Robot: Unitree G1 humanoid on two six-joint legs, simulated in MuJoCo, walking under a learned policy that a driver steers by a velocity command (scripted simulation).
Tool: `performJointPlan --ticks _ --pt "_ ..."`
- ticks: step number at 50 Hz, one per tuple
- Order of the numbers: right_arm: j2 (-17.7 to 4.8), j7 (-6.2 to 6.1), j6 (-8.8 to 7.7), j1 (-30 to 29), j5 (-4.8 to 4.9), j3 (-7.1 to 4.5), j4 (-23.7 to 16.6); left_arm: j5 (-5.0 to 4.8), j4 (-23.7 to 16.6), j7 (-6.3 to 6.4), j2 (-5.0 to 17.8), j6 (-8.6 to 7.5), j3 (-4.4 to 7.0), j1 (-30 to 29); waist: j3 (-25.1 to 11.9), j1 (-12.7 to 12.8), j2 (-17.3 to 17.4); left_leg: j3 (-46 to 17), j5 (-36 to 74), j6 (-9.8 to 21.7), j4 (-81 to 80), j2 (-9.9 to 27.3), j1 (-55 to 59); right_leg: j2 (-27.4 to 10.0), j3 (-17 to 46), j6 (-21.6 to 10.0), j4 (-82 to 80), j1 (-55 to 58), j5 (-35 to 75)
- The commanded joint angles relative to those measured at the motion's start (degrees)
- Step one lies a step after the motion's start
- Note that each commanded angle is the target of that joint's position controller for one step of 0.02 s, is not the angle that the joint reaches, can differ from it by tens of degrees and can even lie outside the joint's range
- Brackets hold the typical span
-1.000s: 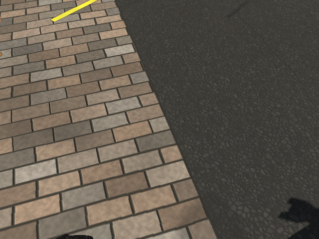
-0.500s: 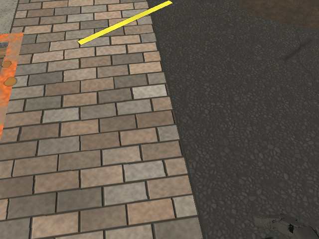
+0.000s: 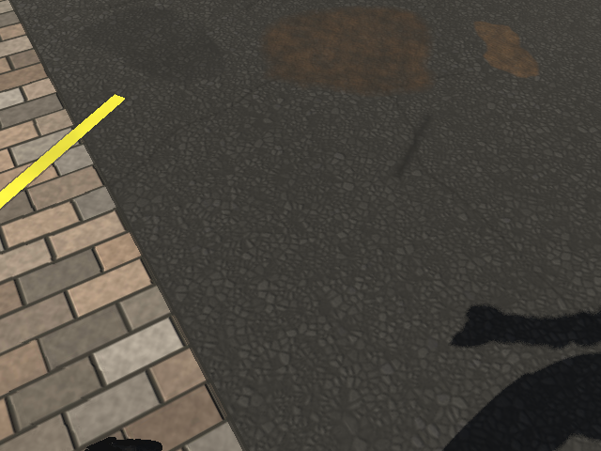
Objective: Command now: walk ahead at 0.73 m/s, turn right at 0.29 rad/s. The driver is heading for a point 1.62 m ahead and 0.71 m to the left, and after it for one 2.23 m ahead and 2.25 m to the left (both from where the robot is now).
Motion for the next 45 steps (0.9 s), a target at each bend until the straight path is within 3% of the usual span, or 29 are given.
performJointPlan --ticks 1,2,3,4,5,6,7,8,10,11,13,17,20,22,24,25,26,27,28,29,30,31,32,33,35,38,42,45 --pt "-13.1 -2.02 0.11 -3.1 0.36 -1.78 -3.5 1.60 4.9 0.74 5.1 -0.92 1.34 20.3 -4.1 12.6 7.0 -4.5 84.8 0.3 21.0 15.5 -17.8 7.9 0.8 -1.9 -5.8 34.1 -0.9" --pt "-13.6 -1.90 0.74 -6.4 0.65 -1.90 -3.9 1.86 8.2 1.63 6.9 -1.22 2.21 29.7 -6.3 17.6 7.5 -4.9 75.8 1.5 35.6 14.6 -20.0 4.2 6.2 -3.8 -13.4 41.9 3.7" --pt "-10.4 -1.22 1.47 -6.6 1.02 -1.85 -4.1 1.98 9.2 2.56 10.3 -1.45 3.29 30.5 -8.7 15.9 0.3 -4.8 22.9 2.5 60.1 4.9 -27.2 -5.1 13.3 -5.7 -13.9 49.1 19.2" --pt "-3.1 0.40 0.22 5.6 2.05 0.68 -4.1 0.68 3.8 3.09 13.3 -2.92 2.72 24.5 -24.6 8.2 -12.9 -25.4 -14.4 2.3 81.7 -1.3 -45.5 -22.7 37.0 -13.1 -2.1 71.5 55.0" --pt "-8.8 1.37 -0.53 4.8 4.69 -1.12 -3.1 0.40 4.0 2.53 11.5 -2.74 3.43 24.3 -33.0 11.1 -4.2 -34.7 -12.0 3.0 82.5 -0.6 -45.4 -25.2 38.7 -17.6 -10.6 67.6 45.6" --pt "-11.4 1.20 -0.08 -1.6 5.98 -2.47 -5.5 -0.51 3.3 1.90 10.5 -3.25 3.18 19.1 -20.8 8.2 1.8 -31.0 -7.7 2.2 76.9 2.5 -47.3 -23.0 32.6 -15.7 -16.2 55.8 31.0" --pt "-9.7 0.45 0.82 -6.6 5.18 -2.68 -6.6 -1.78 3.1 1.75 7.7 -3.90 2.59 12.7 -9.8 4.6 7.9 -27.1 -3.5 0.7 71.0 5.9 -48.1 -20.3 26.6 -11.7 -21.2 42.6 22.7" --pt "-8.4 -0.32 2.44 -7.0 4.12 -3.03 -5.5 -1.94 2.3 1.84 4.0 -4.36 1.43 8.1 -5.4 2.4 8.3 -25.3 -1.6 -0.4 68.6 7.5 -45.1 -18.4 21.2 -9.1 -24.1 34.0 21.3" --pt "-5.2 -0.36 5.41 -2.8 2.85 -3.23 -4.7 -0.91 2.0 2.03 3.2 -4.22 1.35 5.4 -3.3 -0.5 3.1 -23.8 2.2 -2.2 64.9 9.6 -38.0 -15.0 12.5 -5.2 -26.8 23.0 21.3" --pt "-4.9 -0.48 6.16 -3.0 2.89 -3.47 -5.3 -0.36 2.2 2.41 3.7 -4.17 1.44 5.0 -2.5 -1.0 1.3 -22.7 3.4 -2.8 63.4 9.7 -38.3 -13.6 9.0 -4.6 -27.5 20.8 22.7" --pt "-5.0 -0.75 6.53 -6.2 2.60 -3.69 -8.1 0.21 2.1 3.91 5.8 -3.64 2.02 4.5 -3.0 -1.3 -1.0 -21.1 9.1 -3.6 57.9 10.4 -42.9 -12.1 3.8 -3.8 -27.8 22.3 24.2" --pt "-4.8 0.16 6.09 -12.4 1.59 -3.41 -11.4 -0.77 1.0 7.10 7.1 -0.86 2.61 2.9 -5.9 0.7 -2.4 -16.8 20.7 -3.3 41.0 10.1 -46.2 -10.4 -2.6 -2.3 -24.9 30.9 19.8" --pt "-5.7 1.83 6.23 -16.6 1.35 -3.49 -14.3 -1.52 0.7 7.47 8.1 1.12 2.95 3.1 -7.0 2.9 -2.8 -13.9 22.8 -1.9 32.7 8.8 -47.2 -13.2 -3.7 -2.1 -21.4 37.5 18.0" --pt "-7.3 3.03 6.49 -17.2 1.35 -4.00 -16.1 -2.13 0.3 7.30 8.6 2.29 3.21 2.4 -6.8 2.8 -3.7 -12.1 18.9 -0.3 30.0 7.6 -46.6 -15.2 -3.8 -1.2 -18.1 39.9 18.8" --pt "-9.2 3.64 6.53 -13.8 1.46 -4.93 -16.7 -3.22 -0.5 7.36 9.0 2.89 3.53 0.6 -7.6 0.6 -4.9 -10.0 14.4 2.4 26.9 4.9 -42.3 -16.0 -4.1 0.7 -11.5 40.6 25.9" --pt "-10.2 3.51 6.27 -9.6 1.58 -5.60 -16.1 -3.75 -0.9 7.40 8.9 3.12 3.59 -0.6 -8.7 -1.8 -4.4 -9.3 15.8 4.6 22.6 2.8 -37.3 -15.2 -5.1 2.6 -4.7 39.5 28.2" --pt "-12.7 2.87 5.71 -3.1 1.17 -6.92 -15.0 -3.83 -1.0 7.07 8.6 3.34 3.59 -0.5 -10.2 -5.6 -0.2 -12.8 25.5 7.8 15.9 1.8 -27.3 -12.3 -5.2 5.7 7.1 33.6 21.6" --pt "-19.2 1.95 5.36 -3.5 0.29 -8.55 -15.4 -1.85 -3.0 6.27 5.3 2.90 2.77 -0.1 -9.4 -2.5 14.3 -29.4 59.7 11.9 15.6 10.8 -19.4 -4.3 -4.4 9.7 21.9 19.9 -18.2" --pt "-20.9 2.08 4.97 -5.0 -2.01 -8.47 -17.9 -0.46 -5.6 5.48 3.9 2.46 2.35 1.9 -19.0 1.8 20.3 -56.5 60.1 25.6 12.9 20.6 -6.4 8.3 5.6 12.6 40.4 2.5 -46.8" --pt "-20.8 2.89 4.44 -8.9 -1.75 -8.44 -20.6 -1.47 -4.5 4.53 6.9 1.28 2.72 2.1 -24.4 0.3 10.4 -58.9 46.4 25.1 8.7 22.6 -5.0 5.7 17.8 10.9 42.3 0.5 -43.9" --pt "-18.9 2.73 4.28 -12.7 -0.34 -8.12 -22.0 -2.49 -5.2 4.26 7.8 0.65 3.13 -0.9 -19.2 1.1 6.2 -54.0 37.3 22.0 7.4 20.4 -9.3 4.4 18.1 9.8 39.9 -1.2 -38.9" --pt "-16.1 2.17 4.78 -16.0 1.65 -7.44 -22.5 -1.83 -4.2 4.73 7.5 0.73 3.40 -2.0 -12.9 3.0 0.1 -48.3 31.1 18.0 6.9 17.1 -16.2 2.2 17.7 10.0 34.9 -1.3 -34.8" --pt "-14.1 1.32 5.53 -17.9 2.57 -6.84 -23.2 -1.07 -4.2 5.35 8.1 1.15 3.76 -2.5 -10.8 3.8 0.4 -45.1 27.7 15.8 6.6 15.0 -21.6 1.1 17.6 10.1 29.6 0.8 -32.2" --pt "-12.8 0.51 6.27 -18.4 2.29 -6.53 -24.1 -1.10 -4.3 5.37 8.0 1.61 3.94 -2.5 -10.6 4.4 2.2 -42.9 25.5 14.0 6.1 12.4 -24.9 1.2 17.2 10.3 25.6 4.4 -30.4" --pt "-13.5 -0.57 7.26 -17.8 1.36 -6.99 -25.7 -1.50 -4.1 5.34 5.6 1.92 3.58 -2.0 -11.0 4.1 4.2 -41.2 26.8 12.2 6.9 9.4 -25.4 3.3 16.2 11.5 17.8 6.6 -27.4" --pt "-15.2 -1.87 8.30 -16.2 1.24 -7.79 -27.0 -2.02 -4.0 5.82 4.4 2.01 3.32 -2.2 -12.5 3.0 6.4 -43.2 24.2 11.3 7.7 8.9 -24.0 4.7 17.3 12.8 10.0 7.4 -25.3" --pt "-15.0 -2.15 9.55 -17.6 1.00 -7.69 -29.1 -2.19 -4.0 5.91 5.6 1.92 3.94 -2.3 -11.1 1.8 10.2 -46.4 14.1 9.5 7.5 7.5 -26.5 5.3 18.2 13.1 4.5 9.5 -22.3" --pt "-15.2 -1.80 10.08 -18.4 0.83 -7.61 -30.4 -2.25 -4.2 5.35 6.5 0.92 4.39 -2.1 -10.4 0.9 11.9 -49.6 13.3 9.3 8.5 7.1 -26.3 5.4 18.8 12.4 -0.2 11.8 -22.5"
Keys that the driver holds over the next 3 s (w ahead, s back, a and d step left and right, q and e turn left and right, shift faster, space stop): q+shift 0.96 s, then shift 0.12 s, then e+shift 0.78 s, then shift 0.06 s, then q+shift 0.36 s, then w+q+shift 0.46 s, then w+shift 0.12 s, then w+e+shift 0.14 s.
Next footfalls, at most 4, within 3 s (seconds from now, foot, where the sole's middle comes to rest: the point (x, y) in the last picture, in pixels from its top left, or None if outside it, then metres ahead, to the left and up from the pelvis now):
0.06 right None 0.26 -0.03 -0.75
0.52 left None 0.41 0.17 -0.75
1.02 right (291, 418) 0.54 0.02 -0.75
1.36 left None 0.32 0.14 -0.75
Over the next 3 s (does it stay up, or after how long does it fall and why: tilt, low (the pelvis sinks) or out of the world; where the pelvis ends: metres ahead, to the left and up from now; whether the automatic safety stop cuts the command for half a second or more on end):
stays up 0.69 0.25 -0.01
